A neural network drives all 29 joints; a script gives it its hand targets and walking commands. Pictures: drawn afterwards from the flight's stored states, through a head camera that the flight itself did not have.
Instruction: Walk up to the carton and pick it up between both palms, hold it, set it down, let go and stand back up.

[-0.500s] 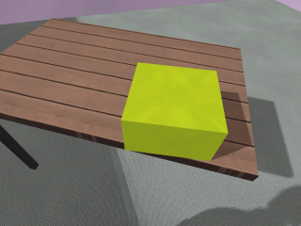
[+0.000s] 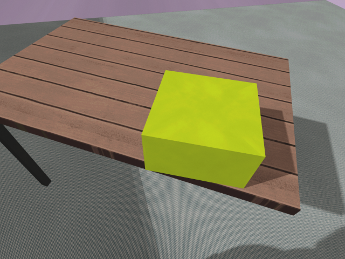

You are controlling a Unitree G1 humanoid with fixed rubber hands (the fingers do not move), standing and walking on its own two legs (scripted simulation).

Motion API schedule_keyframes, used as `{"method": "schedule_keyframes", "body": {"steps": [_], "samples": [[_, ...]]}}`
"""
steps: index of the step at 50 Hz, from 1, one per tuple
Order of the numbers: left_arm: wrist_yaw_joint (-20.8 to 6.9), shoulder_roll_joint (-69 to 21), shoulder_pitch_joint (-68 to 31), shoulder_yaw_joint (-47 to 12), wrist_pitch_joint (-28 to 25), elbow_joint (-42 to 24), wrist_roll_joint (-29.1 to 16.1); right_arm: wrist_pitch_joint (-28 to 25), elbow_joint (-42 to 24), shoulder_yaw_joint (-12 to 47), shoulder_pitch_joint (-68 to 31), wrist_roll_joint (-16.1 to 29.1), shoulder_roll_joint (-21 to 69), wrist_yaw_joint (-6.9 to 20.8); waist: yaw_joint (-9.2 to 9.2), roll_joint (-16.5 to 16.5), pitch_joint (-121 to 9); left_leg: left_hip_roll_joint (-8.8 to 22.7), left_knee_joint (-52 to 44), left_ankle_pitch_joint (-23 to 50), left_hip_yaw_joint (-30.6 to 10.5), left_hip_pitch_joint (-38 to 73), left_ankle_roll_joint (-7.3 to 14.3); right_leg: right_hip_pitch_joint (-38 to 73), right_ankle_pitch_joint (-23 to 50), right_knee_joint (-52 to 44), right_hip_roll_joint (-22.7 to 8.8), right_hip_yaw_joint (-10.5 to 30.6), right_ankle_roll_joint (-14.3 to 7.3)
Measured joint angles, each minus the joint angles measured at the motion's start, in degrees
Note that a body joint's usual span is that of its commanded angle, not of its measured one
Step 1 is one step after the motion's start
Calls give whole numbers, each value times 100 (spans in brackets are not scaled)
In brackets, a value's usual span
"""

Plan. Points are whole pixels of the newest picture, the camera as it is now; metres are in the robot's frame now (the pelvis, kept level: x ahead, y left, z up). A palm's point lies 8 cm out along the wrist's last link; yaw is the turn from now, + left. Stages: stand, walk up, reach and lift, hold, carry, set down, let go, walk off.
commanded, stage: walk up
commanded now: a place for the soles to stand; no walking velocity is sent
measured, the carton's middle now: (202, 125) +0.47 -0.08 +0.02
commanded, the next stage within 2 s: reach and lift in 0.46 s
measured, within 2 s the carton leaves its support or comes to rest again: neither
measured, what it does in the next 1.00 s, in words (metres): shifts its weight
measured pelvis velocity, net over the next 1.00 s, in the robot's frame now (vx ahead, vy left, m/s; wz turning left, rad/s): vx -0.06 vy -0.03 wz -0.19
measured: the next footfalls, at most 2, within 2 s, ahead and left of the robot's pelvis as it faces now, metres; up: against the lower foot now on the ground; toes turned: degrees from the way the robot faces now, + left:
none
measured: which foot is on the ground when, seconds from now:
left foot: down 0.00-1.00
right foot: down 0.00-1.00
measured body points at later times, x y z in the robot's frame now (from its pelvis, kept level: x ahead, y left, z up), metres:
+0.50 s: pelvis -0.01 +0.00 -0.01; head +0.01 +0.02 +0.44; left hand +0.02 +0.28 -0.16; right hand +0.04 -0.26 -0.14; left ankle +0.01 +0.13 -0.73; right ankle -0.05 -0.09 -0.73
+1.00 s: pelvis -0.06 -0.03 -0.01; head -0.02 -0.01 +0.44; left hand +0.14 +0.24 -0.10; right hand +0.10 -0.28 -0.09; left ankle +0.01 +0.13 -0.73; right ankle -0.05 -0.10 -0.73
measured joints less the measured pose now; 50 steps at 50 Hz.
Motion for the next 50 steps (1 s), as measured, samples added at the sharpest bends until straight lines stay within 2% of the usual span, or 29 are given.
{"method": "schedule_keyframes", "body": {"steps": [13,23,25,28,30,33,36,40,45,47,50], "samples": [[-12,160,-25,37,21,-98,39,-5,-108,-28,-93,44,-19,-21,-49,-108,12,-28,14,35,15,-126,21,-167,-4,102,-41,14,20],[0,104,78,51,2,-114,13,30,-67,-63,44,1,-85,-4,-69,25,8,24,168,-33,31,-137,26,-37,-14,56,5,-104,-10],[-12,206,98,80,839,-768,-117,62,94,-386,-388,-278,43,154,6,-123,-106,105,379,-131,374,-481,-87,-617,-201,615,-54,179,-34],[54,457,-559,291,2207,-1569,-189,288,159,-717,-1592,-472,126,493,-7,-324,94,196,1029,-345,760,-1074,-84,-1483,-474,1581,-71,564,-34],[61,560,-1168,492,2855,-2086,-113,340,203,-622,-2282,-328,58,706,-9,-391,269,269,1346,-436,892,-1314,-91,-1813,-543,1963,-24,707,-82],[48,451,-1745,802,3226,-3043,-2,192,203,-314,-2883,163,-103,876,-47,-378,544,423,1375,-426,981,-1192,-106,-1746,-440,1955,126,805,-110],[-70,120,-1843,983,3271,-3534,224,13,97,-26,-2842,518,-256,827,-118,-382,667,519,797,-177,1052,-616,-188,-1229,-175,1398,240,870,-198],[-231,-272,-1463,1134,3232,-3336,446,78,-290,141,-2157,588,-509,653,-114,-385,446,551,-62,221,1159,-26,-196,-755,167,697,290,959,-191],[-217,-185,-1016,1329,2894,-2960,388,248,-1175,-107,-1361,299,-351,514,99,-494,236,557,-275,267,1233,-18,78,-848,254,599,336,1052,-213],[-149,-30,-992,1297,2825,-3014,242,356,-1462,-263,-1242,196,-117,520,207,-519,218,594,-218,270,1230,-147,66,-975,263,647,368,1047,-236],[-58,190,-1035,1113,2809,-3281,-18,483,-1761,-400,-1293,108,211,557,269,-496,279,625,-163,323,1182,-265,-90,-1067,286,683,387,997,-277]]}}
